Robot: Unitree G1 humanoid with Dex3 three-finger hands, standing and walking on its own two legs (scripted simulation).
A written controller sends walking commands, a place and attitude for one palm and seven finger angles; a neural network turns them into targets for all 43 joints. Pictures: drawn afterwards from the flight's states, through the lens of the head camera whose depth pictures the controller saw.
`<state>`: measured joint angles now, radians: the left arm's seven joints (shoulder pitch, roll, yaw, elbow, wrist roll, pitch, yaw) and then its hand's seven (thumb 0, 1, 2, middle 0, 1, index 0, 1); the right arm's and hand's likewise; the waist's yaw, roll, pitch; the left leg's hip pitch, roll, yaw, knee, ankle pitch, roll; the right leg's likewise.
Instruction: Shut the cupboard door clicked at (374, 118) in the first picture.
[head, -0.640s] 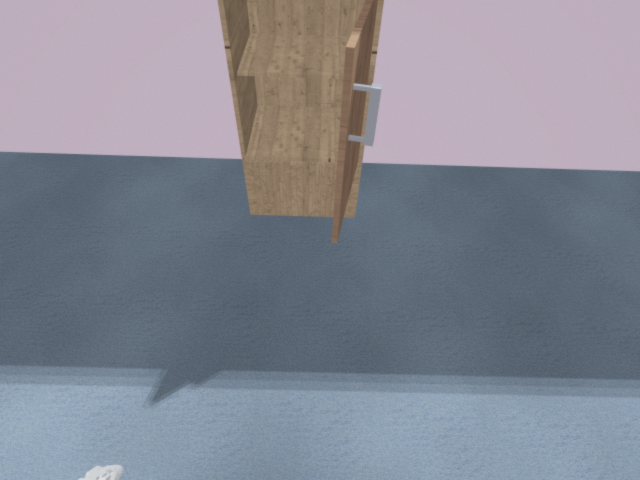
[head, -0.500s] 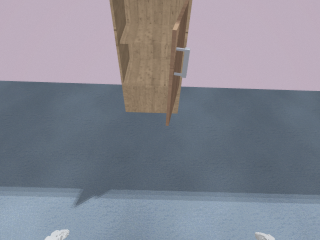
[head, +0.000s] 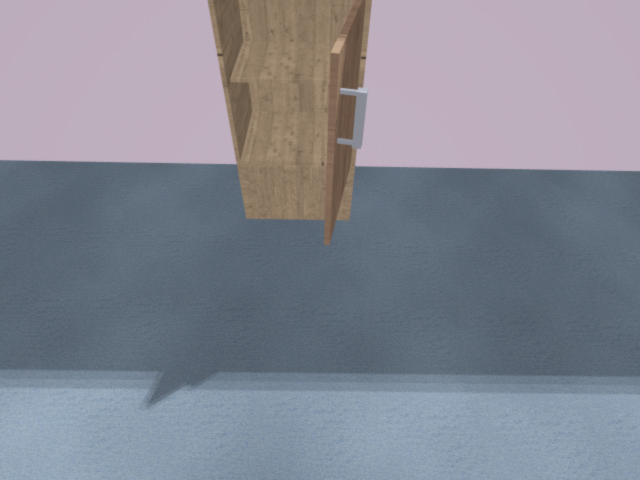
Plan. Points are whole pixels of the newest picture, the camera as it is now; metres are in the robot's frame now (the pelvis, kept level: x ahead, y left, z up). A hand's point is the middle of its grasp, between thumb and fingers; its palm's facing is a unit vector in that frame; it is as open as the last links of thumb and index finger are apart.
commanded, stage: stand and wait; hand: left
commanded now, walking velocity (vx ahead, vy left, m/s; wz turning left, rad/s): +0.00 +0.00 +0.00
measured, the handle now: (351, 118) +0.90 -0.02 -0.02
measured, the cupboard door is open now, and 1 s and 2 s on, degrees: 78 78 78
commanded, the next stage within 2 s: look at it before walking up in 0.26 s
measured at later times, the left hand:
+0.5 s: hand out of the picture +0.07 +0.24 -0.15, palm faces -0.03 -0.94 -0.33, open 7.4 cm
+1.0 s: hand out of the picture +0.06 +0.24 -0.16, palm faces -0.03 -0.94 -0.33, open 7.4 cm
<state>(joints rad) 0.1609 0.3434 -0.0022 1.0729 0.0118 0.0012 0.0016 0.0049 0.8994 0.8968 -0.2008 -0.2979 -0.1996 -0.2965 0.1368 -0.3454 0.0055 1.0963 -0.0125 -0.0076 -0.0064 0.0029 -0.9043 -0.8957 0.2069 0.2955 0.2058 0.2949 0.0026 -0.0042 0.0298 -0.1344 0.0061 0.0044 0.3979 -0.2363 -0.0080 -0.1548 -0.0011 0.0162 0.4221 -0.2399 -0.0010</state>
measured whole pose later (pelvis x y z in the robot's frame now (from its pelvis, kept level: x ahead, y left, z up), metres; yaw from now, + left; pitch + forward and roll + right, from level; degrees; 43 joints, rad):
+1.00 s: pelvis -0.01 +0.00 +0.00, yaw -1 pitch -2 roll +0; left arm 0.15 0.34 0.00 1.09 0.01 -0.01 0.00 0.00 0.90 0.90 -0.20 -0.30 -0.20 -0.30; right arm 0.13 -0.33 0.01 1.12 -0.01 -0.02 0.00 0.00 -0.90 -0.90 0.21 0.30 0.21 0.29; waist 0.00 -0.01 0.02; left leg -0.13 0.02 0.01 0.36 -0.20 -0.01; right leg -0.15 0.01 0.02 0.38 -0.20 0.00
